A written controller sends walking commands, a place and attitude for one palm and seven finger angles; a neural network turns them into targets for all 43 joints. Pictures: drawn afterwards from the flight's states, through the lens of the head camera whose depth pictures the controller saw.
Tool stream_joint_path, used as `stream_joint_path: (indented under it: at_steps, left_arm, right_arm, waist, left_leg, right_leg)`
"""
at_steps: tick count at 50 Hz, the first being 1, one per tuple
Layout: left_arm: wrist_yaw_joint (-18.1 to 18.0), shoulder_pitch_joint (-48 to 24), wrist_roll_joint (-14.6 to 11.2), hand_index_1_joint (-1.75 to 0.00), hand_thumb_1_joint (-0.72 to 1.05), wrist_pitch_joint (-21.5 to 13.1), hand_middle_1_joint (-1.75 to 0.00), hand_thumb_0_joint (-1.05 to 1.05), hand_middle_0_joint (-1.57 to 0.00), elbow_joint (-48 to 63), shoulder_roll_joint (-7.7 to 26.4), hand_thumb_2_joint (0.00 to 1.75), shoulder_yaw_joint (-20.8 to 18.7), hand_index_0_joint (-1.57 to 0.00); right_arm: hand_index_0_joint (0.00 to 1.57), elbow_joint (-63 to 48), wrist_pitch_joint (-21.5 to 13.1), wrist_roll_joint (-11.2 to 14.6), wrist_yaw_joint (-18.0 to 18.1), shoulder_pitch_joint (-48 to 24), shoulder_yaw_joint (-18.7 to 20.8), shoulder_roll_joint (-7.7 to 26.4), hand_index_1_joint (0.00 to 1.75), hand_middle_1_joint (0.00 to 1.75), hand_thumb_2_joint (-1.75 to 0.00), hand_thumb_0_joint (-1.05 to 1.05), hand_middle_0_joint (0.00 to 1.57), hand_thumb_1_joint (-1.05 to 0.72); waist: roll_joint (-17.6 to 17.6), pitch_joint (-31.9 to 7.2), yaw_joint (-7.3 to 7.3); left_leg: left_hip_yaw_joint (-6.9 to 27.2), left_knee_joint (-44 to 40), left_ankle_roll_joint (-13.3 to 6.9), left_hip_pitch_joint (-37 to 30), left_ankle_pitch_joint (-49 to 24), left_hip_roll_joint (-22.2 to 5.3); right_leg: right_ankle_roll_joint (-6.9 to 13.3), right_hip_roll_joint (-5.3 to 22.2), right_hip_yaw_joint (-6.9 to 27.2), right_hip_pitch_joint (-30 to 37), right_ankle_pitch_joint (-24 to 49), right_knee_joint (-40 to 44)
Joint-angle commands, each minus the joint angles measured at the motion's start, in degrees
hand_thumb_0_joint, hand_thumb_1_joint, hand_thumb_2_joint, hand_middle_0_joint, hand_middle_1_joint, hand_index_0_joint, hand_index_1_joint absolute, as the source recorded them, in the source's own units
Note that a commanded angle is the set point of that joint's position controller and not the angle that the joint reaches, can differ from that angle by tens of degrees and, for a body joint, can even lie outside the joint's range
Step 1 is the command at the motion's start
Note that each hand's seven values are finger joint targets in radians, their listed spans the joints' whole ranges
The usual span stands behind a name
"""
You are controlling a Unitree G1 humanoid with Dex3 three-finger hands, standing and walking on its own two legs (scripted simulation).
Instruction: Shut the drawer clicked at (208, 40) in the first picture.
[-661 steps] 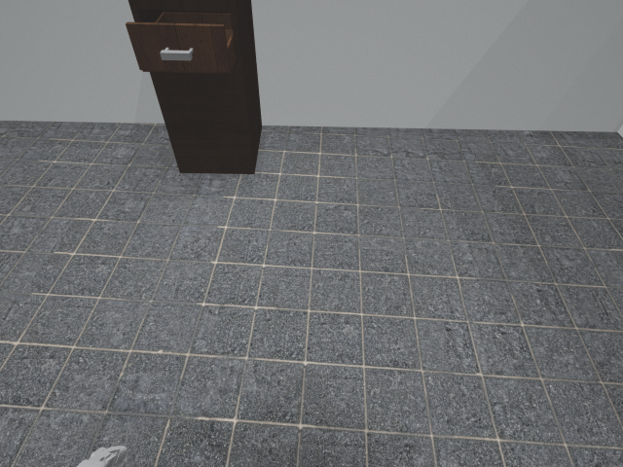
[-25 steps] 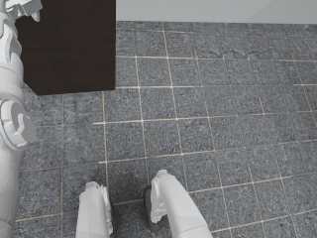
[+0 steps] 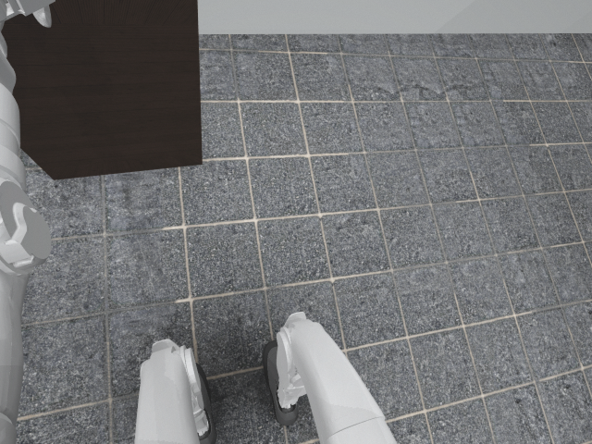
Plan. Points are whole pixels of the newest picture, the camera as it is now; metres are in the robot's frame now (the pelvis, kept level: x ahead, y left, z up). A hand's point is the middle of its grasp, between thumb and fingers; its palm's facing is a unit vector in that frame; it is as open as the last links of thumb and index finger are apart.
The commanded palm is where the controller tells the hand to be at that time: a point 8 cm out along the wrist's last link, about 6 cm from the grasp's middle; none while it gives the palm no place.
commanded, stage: pull the fist back off the drawer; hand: left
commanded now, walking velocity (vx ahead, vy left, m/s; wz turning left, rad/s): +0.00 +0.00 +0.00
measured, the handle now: out of the picture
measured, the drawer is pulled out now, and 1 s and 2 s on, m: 0.00 0.00 0.00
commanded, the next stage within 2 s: draw the hand back to the body in 0.36 s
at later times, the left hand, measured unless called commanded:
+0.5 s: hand out of the picture +0.61 +0.17 +0.07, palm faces +0.06 -1.00 -0.03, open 3.3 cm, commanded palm +0.57 +0.19 +0.09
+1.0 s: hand out of the picture +0.42 +0.19 +0.18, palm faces +0.02 -1.00 -0.07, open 3.3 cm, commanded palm +0.39 +0.24 +0.20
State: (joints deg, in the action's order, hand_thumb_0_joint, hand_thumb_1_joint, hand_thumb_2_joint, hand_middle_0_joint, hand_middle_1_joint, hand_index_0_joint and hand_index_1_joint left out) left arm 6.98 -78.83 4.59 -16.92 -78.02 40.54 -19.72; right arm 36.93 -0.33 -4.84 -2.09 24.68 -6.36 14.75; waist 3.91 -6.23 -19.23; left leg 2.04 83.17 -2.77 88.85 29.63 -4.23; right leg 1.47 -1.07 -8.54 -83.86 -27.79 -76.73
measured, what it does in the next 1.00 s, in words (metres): rises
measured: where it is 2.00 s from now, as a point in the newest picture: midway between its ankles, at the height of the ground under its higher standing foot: (241, 409)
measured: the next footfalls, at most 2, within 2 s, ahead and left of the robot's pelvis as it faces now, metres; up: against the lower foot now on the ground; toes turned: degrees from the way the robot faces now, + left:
none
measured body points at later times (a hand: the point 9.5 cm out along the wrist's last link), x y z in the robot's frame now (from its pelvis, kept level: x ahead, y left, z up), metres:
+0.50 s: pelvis +0.04 +0.00 +0.02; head +0.24 +0.03 +0.42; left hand +0.60 +0.22 +0.08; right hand +0.03 -0.26 -0.08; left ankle +0.06 +0.09 -0.57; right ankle +0.07 -0.12 -0.57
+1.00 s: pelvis +0.07 +0.00 +0.12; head +0.12 +0.00 +0.56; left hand +0.42 +0.24 +0.19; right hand +0.23 -0.26 +0.02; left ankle +0.06 +0.10 -0.57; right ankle +0.07 -0.11 -0.57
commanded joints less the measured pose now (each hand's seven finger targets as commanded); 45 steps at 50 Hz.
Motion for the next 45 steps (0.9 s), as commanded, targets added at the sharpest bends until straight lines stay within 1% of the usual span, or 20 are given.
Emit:
stream_joint_path:
  at_steps: [1, 3, 4, 8, 11, 14, 17, 23, 24, 26, 27, 28, 30, 32, 33, 38, 39, 41, 43, 45]
  left_arm:
    - [-1.1, -29.2, -1.8, -1.60, 0.90, -4.3, -1.60, 0.00, -1.40, 16.5, 5.8, 0.90, -0.6, -1.40]
    - [-1.4, -27.5, -2.5, -1.60, 0.90, -4.3, -1.60, 0.00, -1.40, 17.7, 4.6, 0.90, -0.8, -1.40]
    - [-1.4, -25.8, -2.4, -1.60, 0.90, -4.6, -1.60, 0.00, -1.40, 18.2, 5.7, 0.90, -2.1, -1.40]
    - [-1.7, -20.6, -3.0, -1.60, 0.90, -4.4, -1.60, 0.00, -1.40, 18.9, 3.9, 0.90, -2.1, -1.40]
    - [-1.7, -16.0, -3.3, -1.60, 0.90, -5.1, -1.60, 0.00, -1.40, 20.3, 4.9, 0.90, -4.0, -1.40]
    - [-1.6, -14.1, -4.1, -1.60, 0.90, -6.3, -1.60, 0.00, -1.40, 21.1, 3.7, 0.90, -4.0, -1.40]
    - [-1.6, -14.3, -4.6, -1.60, 0.90, -8.3, -1.60, 0.00, -1.40, 24.7, 5.4, 0.90, -5.7, -1.40]
    - [-0.4, -11.7, -5.0, -1.60, 0.90, -9.8, -1.60, 0.00, -1.40, 23.5, 0.0, 0.90, -2.2, -1.40]
    - [0.0, -8.1, -5.4, -1.60, 0.90, -10.2, -1.60, 0.00, -1.40, 27.1, 0.8, 0.90, -3.4, -1.40]
    - [1.0, 1.5, -7.4, -1.60, 0.90, -9.7, -1.60, 0.00, -1.40, 36.0, 0.2, 0.90, -4.0, -1.40]
    - [1.5, 6.6, -8.4, -1.60, 0.90, -8.8, -1.60, 0.00, -1.40, 40.5, -1.3, 0.90, -3.2, -1.40]
    - [1.7, 11.7, -9.6, -1.60, 0.90, -7.5, -1.60, 0.00, -1.40, 44.0, -2.2, 0.90, -3.0, -1.40]
    - [2.3, 20.7, -11.7, -1.60, 0.90, -4.4, -1.60, 0.00, -1.40, 48.8, -5.8, 0.90, -1.3, -1.40]
    - [2.2, 25.2, -13.5, -1.60, 0.90, -2.0, -1.60, 0.00, -1.40, 52.6, -8.0, 0.90, 0.0, -1.40]
    - [1.7, 26.2, -14.2, -1.60, 0.90, -1.7, -1.60, 0.00, -1.40, 54.8, -9.0, 0.90, 0.5, -1.40]
    - [-0.8, 33.5, -15.5, -1.60, 0.90, -5.5, -1.60, 0.00, -1.40, 57.0, -12.9, 0.90, 2.4, -1.40]
    - [-0.7, 34.6, -14.9, -1.60, 0.90, -6.4, -1.60, 0.00, -1.40, 57.4, -13.7, 0.90, 3.8, -1.40]
    - [0.4, 39.2, -14.2, -1.60, 0.90, -6.6, -1.60, 0.00, -1.40, 54.2, -15.4, 0.90, 5.8, -1.40]
    - [2.6, 43.5, -14.5, -1.60, 0.90, -5.6, -1.60, 0.00, -1.40, 54.1, -16.4, 0.90, 7.4, -1.40]
    - [4.7, 46.7, -15.6, -1.60, 0.90, -4.3, -1.60, 0.00, -1.40, 57.8, -17.1, 0.90, 8.6, -1.40]
  right_arm:
    - [0.20, -0.6, -0.1, -0.1, 0.5, 13.6, 5.0, 13.1, 0.30, 0.30, -0.90, 0.00, 0.20, -0.90]
    - [0.20, -0.5, 0.0, -0.1, 0.2, 13.5, 5.4, 13.1, 0.30, 0.30, -0.90, 0.00, 0.20, -0.90]
    - [0.20, -0.7, 0.1, -0.1, 0.1, 13.7, 5.5, 13.0, 0.30, 0.30, -0.90, 0.00, 0.20, -0.90]
    - [0.20, -1.2, 0.8, 0.3, -0.3, 13.1, 5.8, 12.5, 0.30, 0.30, -0.90, 0.00, 0.20, -0.90]
    - [0.20, -1.7, 1.3, 0.6, -0.5, 12.7, 6.1, 12.2, 0.30, 0.30, -0.90, 0.00, 0.20, -0.90]
    - [0.20, -1.7, 1.6, 0.8, -0.5, 12.2, 6.3, 11.7, 0.30, 0.30, -0.90, 0.00, 0.20, -0.90]
    - [0.20, -1.8, 1.9, 1.0, -0.4, 11.7, 6.8, 11.4, 0.30, 0.30, -0.90, 0.00, 0.20, -0.90]
    - [0.20, -0.8, 2.7, 1.0, -0.6, 11.6, 7.7, 11.0, 0.30, 0.30, -0.90, 0.00, 0.20, -0.90]
    - [0.20, -1.8, 2.9, 1.2, -0.8, 11.8, 8.0, 11.1, 0.30, 0.30, -0.90, 0.00, 0.20, -0.90]
    - [0.20, -4.3, 3.7, 2.2, -1.0, 10.4, 8.7, 10.9, 0.30, 0.30, -0.90, 0.00, 0.20, -0.90]
    - [0.20, -5.5, 3.7, 2.8, -1.3, 9.7, 9.0, 10.5, 0.30, 0.30, -0.90, 0.00, 0.20, -0.90]
    - [0.20, -6.4, 3.9, 3.5, -1.4, 9.2, 9.2, 10.3, 0.30, 0.30, -0.90, 0.00, 0.20, -0.90]
    - [0.20, -7.7, 4.2, 4.8, -1.3, 8.2, 9.4, 9.8, 0.30, 0.30, -0.90, 0.00, 0.20, -0.90]
    - [0.20, -8.7, 4.1, 5.7, -0.7, 6.8, 9.4, 9.3, 0.30, 0.30, -0.90, 0.00, 0.20, -0.90]
    - [0.20, -8.9, 3.8, 6.0, -0.3, 5.8, 9.3, 9.0, 0.30, 0.30, -0.90, 0.00, 0.20, -0.90]
    - [0.20, -8.1, 2.0, 6.2, 1.3, 2.1, 9.1, 7.9, 0.30, 0.30, -0.90, 0.00, 0.20, -0.90]
    - [0.20, -8.2, 1.9, 6.3, 1.4, 1.5, 9.0, 8.0, 0.30, 0.30, -0.90, 0.00, 0.20, -0.90]
    - [0.20, -8.1, 1.9, 6.3, 1.4, 0.3, 9.0, 7.8, 0.30, 0.30, -0.90, 0.00, 0.20, -0.90]
    - [0.20, -9.3, 2.1, 6.7, 1.4, -1.4, 9.0, 8.0, 0.30, 0.30, -0.90, 0.00, 0.20, -0.90]
    - [0.20, -11.2, 2.1, 7.2, 1.6, -3.6, 9.0, 7.8, 0.30, 0.30, -0.90, 0.00, 0.20, -0.90]
  waist:
    - [17.2, -34.4, -1.89]
    - [16.6, -34.5, -1.50]
    - [17.2, -35.7, -0.31]
    - [13.5, -35.1, 0.70]
    - [12.7, -36.9, 2.55]
    - [10.4, -35.2, 2.34]
    - [10.4, -38.5, 3.14]
    - [10.7, -37.3, 2.51]
    - [13.0, -41.4, 5.28]
    - [15.7, -50.2, 9.44]
    - [16.2, -52.2, 10.84]
    - [13.6, -52.4, 11.61]
    - [6.4, -48.4, 11.79]
    - [-0.4, -41.8, 11.56]
    - [-1.9, -39.2, 11.50]
    - [-3.4, -25.7, 12.10]
    - [-0.7, -23.7, 12.35]
    - [0.2, -19.7, 12.68]
    - [1.0, -18.4, 13.55]
    - [3.5, -20.0, 14.85]
  left_leg:
    - [9.2, -12.0, 1.0, -39.0, -9.4, 0.2]
    - [8.9, -12.0, 1.0, -39.7, -10.2, 0.2]
    - [8.8, -12.1, 1.2, -40.9, -11.8, 0.2]
    - [6.9, -11.9, 0.9, -39.0, -14.2, 0.6]
    - [5.9, -11.7, 0.9, -39.2, -17.9, 0.7]
    - [4.9, -11.5, 0.6, -37.7, -19.4, 0.9]
    - [4.0, -10.8, 0.5, -38.5, -23.1, 1.1]
    - [3.8, -10.3, 0.8, -42.0, -28.4, 1.2]
    - [3.7, -11.4, 1.2, -46.0, -31.8, 1.4]
    - [3.6, -14.1, 2.0, -55.1, -41.6, 1.4]
    - [3.2, -15.3, 2.2, -58.0, -44.9, 1.6]
    - [2.8, -16.7, 2.1, -59.1, -46.6, 1.8]
    - [1.3, -19.2, 1.2, -56.1, -45.7, 2.4]
    - [-0.2, -22.5, 0.4, -51.1, -38.4, 3.2]
    - [-0.8, -23.9, 0.2, -49.5, -35.1, 3.6]
    - [-1.9, -28.4, 0.5, -50.2, -26.5, 4.2]
    - [-2.0, -29.2, 0.6, -52.3, -26.8, 4.3]
    - [-2.0, -30.4, 0.9, -54.1, -28.2, 4.1]
    - [-2.0, -31.8, 1.0, -56.3, -28.6, 4.2]
    - [-1.7, -33.2, 1.1, -60.7, -31.2, 4.1]
  right_leg:
    - [0.5, -2.4, 3.3, 7.0, 4.5, 9.0]
    - [0.4, -2.4, 3.5, 7.4, 5.0, 9.3]
    - [0.5, -2.3, 3.4, 8.1, 5.5, 9.0]
    - [0.2, -2.4, 3.9, 12.2, 6.9, 10.2]
    - [0.2, -2.5, 4.1, 15.8, 9.3, 10.2]
    - [0.0, -2.5, 4.7, 18.3, 11.4, 10.8]
    - [-0.2, -2.5, 5.5, 21.9, 15.7, 10.7]
    - [-0.2, -2.3, 5.4, 21.4, 20.3, 10.6]
    - [0.2, -2.2, 5.4, 23.9, 22.5, 10.5]
    - [0.4, -2.1, 5.5, 30.2, 28.5, 11.8]
    - [0.3, -2.2, 5.5, 33.6, 31.4, 13.2]
    - [0.1, -2.3, 5.5, 37.0, 34.1, 14.7]
    - [-0.4, -2.3, 5.6, 44.1, 40.2, 17.6]
    - [-1.0, -2.1, 6.0, 50.7, 42.1, 20.8]
    - [-1.2, -2.0, 6.3, 53.0, 41.9, 22.0]
    - [-1.2, -1.9, 6.7, 53.1, 33.6, 26.5]
    - [-0.9, -1.8, 6.8, 52.1, 32.4, 27.0]
    - [-0.8, -1.6, 6.5, 51.3, 32.0, 27.9]
    - [-0.5, -1.4, 6.3, 52.1, 31.4, 29.1]
    - [-0.3, -1.3, 6.0, 53.7, 31.7, 29.9]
